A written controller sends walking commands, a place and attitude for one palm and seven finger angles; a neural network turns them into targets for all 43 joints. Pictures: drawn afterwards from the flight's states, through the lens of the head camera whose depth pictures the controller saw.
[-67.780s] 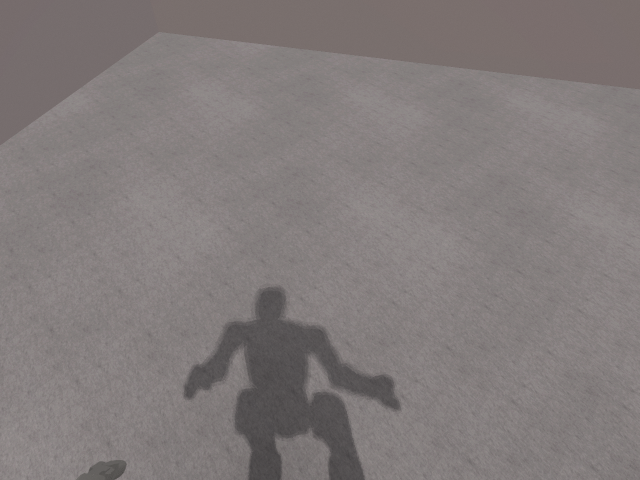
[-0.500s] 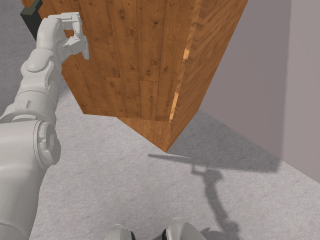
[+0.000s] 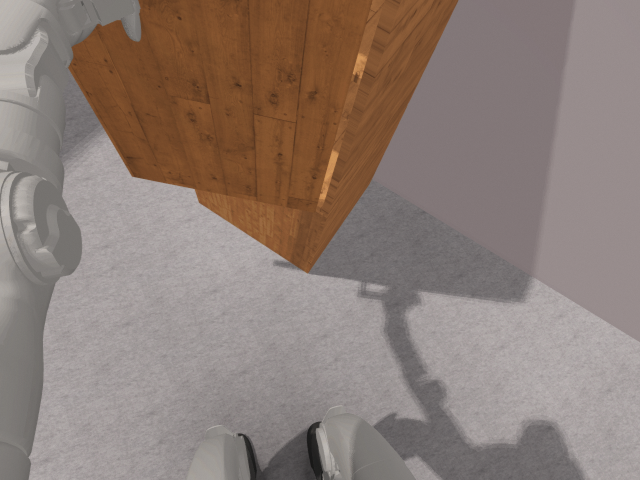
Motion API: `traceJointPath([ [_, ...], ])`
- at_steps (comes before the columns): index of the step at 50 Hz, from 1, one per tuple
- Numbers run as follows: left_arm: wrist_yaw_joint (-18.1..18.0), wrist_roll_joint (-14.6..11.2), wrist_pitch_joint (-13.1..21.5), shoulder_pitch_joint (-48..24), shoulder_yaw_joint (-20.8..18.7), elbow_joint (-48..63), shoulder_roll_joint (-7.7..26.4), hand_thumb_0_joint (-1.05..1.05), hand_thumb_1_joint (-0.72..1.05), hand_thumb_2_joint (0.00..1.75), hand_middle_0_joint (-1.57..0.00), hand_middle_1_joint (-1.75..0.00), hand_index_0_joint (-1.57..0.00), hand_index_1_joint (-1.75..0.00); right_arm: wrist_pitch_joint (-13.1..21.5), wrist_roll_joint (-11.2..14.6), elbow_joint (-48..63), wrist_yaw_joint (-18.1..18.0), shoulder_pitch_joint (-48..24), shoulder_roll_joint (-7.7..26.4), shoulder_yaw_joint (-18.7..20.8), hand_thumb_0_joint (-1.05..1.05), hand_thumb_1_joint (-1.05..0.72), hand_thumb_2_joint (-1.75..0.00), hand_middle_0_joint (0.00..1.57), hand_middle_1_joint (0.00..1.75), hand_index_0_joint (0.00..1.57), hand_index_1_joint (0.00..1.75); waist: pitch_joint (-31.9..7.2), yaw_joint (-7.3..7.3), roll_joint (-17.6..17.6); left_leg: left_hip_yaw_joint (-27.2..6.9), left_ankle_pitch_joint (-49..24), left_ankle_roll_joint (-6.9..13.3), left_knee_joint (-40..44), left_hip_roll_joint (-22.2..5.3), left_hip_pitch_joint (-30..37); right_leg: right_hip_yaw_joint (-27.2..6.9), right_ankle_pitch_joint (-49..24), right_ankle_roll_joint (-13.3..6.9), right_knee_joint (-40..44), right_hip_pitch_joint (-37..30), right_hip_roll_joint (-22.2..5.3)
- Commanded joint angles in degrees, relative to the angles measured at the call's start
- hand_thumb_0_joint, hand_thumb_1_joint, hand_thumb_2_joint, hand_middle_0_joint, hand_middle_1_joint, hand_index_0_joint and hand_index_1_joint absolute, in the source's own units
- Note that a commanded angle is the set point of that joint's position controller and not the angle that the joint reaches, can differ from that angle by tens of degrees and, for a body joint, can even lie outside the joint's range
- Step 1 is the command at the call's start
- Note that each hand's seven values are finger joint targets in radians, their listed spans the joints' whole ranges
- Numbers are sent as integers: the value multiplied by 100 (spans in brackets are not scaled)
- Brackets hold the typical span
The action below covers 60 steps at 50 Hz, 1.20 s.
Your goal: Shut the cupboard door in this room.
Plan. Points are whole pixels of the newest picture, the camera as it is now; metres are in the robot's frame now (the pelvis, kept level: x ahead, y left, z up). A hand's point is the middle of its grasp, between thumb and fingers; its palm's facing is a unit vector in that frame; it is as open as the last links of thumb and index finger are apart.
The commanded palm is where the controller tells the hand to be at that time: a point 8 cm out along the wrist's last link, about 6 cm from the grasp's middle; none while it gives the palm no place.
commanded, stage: push the door shut along its arc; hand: left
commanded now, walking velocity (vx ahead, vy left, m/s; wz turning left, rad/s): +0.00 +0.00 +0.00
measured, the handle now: out of the picture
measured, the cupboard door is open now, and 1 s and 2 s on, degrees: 24 19 19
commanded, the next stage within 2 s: pull the fist back off the door in 0.06 s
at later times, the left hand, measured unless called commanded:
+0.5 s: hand out of the picture +0.61 +0.05 +0.15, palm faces +0.13 -0.99 -0.03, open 3.1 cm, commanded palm +0.57 +0.09 +0.15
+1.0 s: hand (170, 57) +0.52 +0.05 +0.15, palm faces +0.13 -0.99 -0.01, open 3.1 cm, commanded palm +0.49 +0.09 +0.15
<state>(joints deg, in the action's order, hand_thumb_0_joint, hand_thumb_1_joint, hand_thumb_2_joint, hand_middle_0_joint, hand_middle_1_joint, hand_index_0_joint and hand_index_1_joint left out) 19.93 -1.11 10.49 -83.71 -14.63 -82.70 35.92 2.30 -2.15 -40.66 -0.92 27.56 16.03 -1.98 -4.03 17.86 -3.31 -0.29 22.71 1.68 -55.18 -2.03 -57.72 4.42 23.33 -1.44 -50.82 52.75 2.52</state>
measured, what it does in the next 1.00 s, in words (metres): stands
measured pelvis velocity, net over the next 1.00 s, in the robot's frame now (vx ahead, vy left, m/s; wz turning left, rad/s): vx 0.03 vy -0.02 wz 0.01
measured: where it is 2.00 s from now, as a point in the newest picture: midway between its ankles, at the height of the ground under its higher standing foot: outside the picture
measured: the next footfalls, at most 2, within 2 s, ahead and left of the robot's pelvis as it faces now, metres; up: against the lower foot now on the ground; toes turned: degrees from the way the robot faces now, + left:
none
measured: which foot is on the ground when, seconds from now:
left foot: down 0.00-1.00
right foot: down 0.00-1.00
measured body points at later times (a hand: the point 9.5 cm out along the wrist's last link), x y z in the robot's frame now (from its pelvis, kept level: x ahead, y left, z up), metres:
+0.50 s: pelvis +0.01 +0.00 +0.00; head +0.16 +0.01 +0.43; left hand +0.60 +0.10 +0.15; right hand -0.08 -0.22 -0.10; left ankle +0.02 +0.10 -0.68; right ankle +0.00 -0.11 -0.68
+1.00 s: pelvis +0.03 -0.02 +0.03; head +0.10 -0.03 +0.47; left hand +0.51 +0.10 +0.15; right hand +0.04 -0.29 -0.10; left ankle +0.02 +0.10 -0.68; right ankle +0.00 -0.11 -0.68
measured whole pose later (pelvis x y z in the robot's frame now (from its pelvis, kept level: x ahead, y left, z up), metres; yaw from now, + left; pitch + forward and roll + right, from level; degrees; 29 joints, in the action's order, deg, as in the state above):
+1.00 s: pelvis +0.03 -0.02 +0.03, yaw +1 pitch +15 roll +0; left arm -13.6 -0.9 19.1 -52.8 -13.0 -61.8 8.3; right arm -0.8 -2.6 -38.4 4.4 23.6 15.3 2.6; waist -7.1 8.2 -2.9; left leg 1.3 21.4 0.2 -44.3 -1.4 -38.4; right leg 2.5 23.3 -2.5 -43.3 35.5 2.2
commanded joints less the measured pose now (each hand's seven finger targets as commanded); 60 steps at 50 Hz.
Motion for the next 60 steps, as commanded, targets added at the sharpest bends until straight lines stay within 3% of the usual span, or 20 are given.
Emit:
traceJointPath([
  [1,65,-89,327,-3519,39,1244,481,0,90,90,-130,-150,-130,-150,82,-45,-76,-70,1401,1208,434,0,-90,-90,20,30,20,30,-3106,431,-1017,-603,-2566,83,126,53,3558,-148,-1840,-15,571,-27,172],
  [8,63,-56,251,-3829,302,1192,105,0,90,90,-130,-150,-130,-150,129,-66,-189,-64,1376,1229,446,0,-90,-90,20,30,20,30,-3065,537,-1172,-694,-2523,63,41,17,3725,-73,-1596,-23,499,446,187],
  [9,-1127,-433,67,-3887,-910,1218,338,0,90,90,-130,-150,-130,-150,162,-151,33,53,1584,1030,315,0,-90,-90,20,30,20,30,-3162,270,-1370,-695,-2347,18,77,-53,3242,-170,-1567,33,613,93,128],
  [11,-2297,-174,15,-3578,-884,1171,-53,0,90,90,-130,-150,-130,-150,184,-317,59,275,1717,1036,363,0,-90,-90,20,30,20,30,-3314,323,-852,-847,-2347,-35,151,-70,3145,-45,-1524,103,457,22,115],
  [13,-3259,234,163,-3478,-768,1433,-494,0,90,90,-130,-150,-130,-150,170,-478,127,511,1730,968,421,0,-90,-90,20,30,20,30,-3331,258,-1091,-760,-2532,-73,86,-54,3222,-26,-1541,116,431,201,99],
  [15,-3974,867,490,-3459,-618,1801,-494,0,90,90,-130,-150,-130,-150,167,-639,87,720,1782,943,484,0,-90,-90,20,30,20,30,-3544,200,-1236,-727,-2776,-128,-9,-66,3316,-10,-1597,95,308,253,110],
  [16,-4065,1063,588,-3370,-446,1714,-610,0,90,90,-130,-150,-130,-150,150,-647,54,785,1814,964,528,0,-90,-90,20,30,20,30,-3564,256,-1074,-755,-2904,-141,1,-74,3387,5,-1650,85,304,242,124],
  [19,-3850,1151,670,-3131,-169,1759,-666,0,90,90,-130,-150,-130,-150,22,-550,84,838,1798,987,616,0,-90,-90,20,30,20,30,-3682,160,-1044,-558,-2868,-113,193,11,3463,-81,-1923,48,490,-336,132],
  [23,-3478,708,534,-2756,-447,1685,-466,0,90,90,-130,-150,-130,-150,-143,-383,197,718,1681,969,576,0,-90,-90,20,30,20,30,-3550,-13,-698,-402,-2647,-59,503,90,3299,-140,-2234,53,718,-1104,152],
  [27,-3505,487,942,-2334,-639,2135,-501,0,90,90,-130,-150,-130,-150,-101,-355,261,682,1575,879,574,0,-90,-90,20,30,20,30,-3432,-190,-502,-299,-2672,-35,663,114,3311,-191,-2500,74,820,-1510,152],
  [33,-3446,528,1120,-1068,-383,2031,-973,0,90,90,-130,-150,-130,-150,-167,-289,308,693,1398,828,660,0,-90,-90,20,30,20,30,-2978,-386,10,-35,-2669,3,831,202,3052,-261,-3086,101,932,-2083,112],
  [37,-3350,226,1127,-501,-378,2572,-1267,0,90,90,-130,-150,-130,-150,-233,-191,435,646,1206,788,708,0,-90,-90,20,30,20,30,-3112,-635,84,49,-2974,-3,935,253,3362,-280,-3569,89,987,-2503,109],
  [39,-3312,147,1191,-580,12,2939,-1750,0,90,90,-130,-150,-130,-150,-220,-163,462,642,1040,718,717,0,-90,-90,20,30,20,30,-2919,-577,100,98,-2884,19,959,277,3459,-294,-3602,124,1074,-2469,108],
  [41,-3340,134,1267,-290,-163,3175,-1483,0,90,90,-130,-150,-130,-150,-234,-141,459,600,968,734,726,0,-90,-90,20,30,20,30,-2946,-723,79,110,-2823,15,1029,282,3514,-316,-3607,96,1057,-2696,89],
  [43,-3319,123,1329,-100,114,3391,-1843,0,90,90,-130,-150,-130,-150,-193,-114,472,586,764,660,728,0,-90,-90,20,30,20,30,-2870,-760,32,124,-2811,17,1023,295,3640,-318,-3607,106,1072,-2601,82],
  [45,-3332,114,1319,14,120,3396,-1822,0,90,90,-130,-150,-130,-150,-188,-94,444,555,665,662,733,0,-90,-90,20,30,20,30,-2691,-753,333,141,-2595,34,1080,302,3538,-333,-3564,133,1118,-2679,63],
  [48,-3315,57,1252,53,278,3430,-1974,0,90,90,-130,-150,-130,-150,-189,-34,454,484,438,631,710,0,-90,-90,20,30,20,30,-2514,-778,311,157,-2371,30,1152,316,3576,-359,-3393,142,1178,-2639,31],
  [51,-3335,29,1261,-339,473,3426,-2076,0,90,90,-130,-150,-130,-150,-176,8,421,411,282,606,667,0,-90,-90,20,30,20,30,-2334,-658,273,137,-2094,36,1196,324,3592,-401,-3101,150,1254,-2511,-3],
  [58,-3391,36,1225,-662,201,2406,-1698,0,90,90,-130,-150,-130,-150,-68,-8,317,342,108,649,567,0,-90,-90,20,30,20,30,-2167,-533,547,67,-1411,39,1207,348,3061,-506,-2459,198,1292,-2301,-92],
  [60,-3340,12,1258,47,-301,2440,-1225,0,90,90,-130,-150,-130,-150,-72,0,483,338,74,669,559,0,-90,-90,20,30,20,30,-2533,-906,540,118,-1520,37,1255,377,2982,-538,-2619,157,1240,-2759,-103],
])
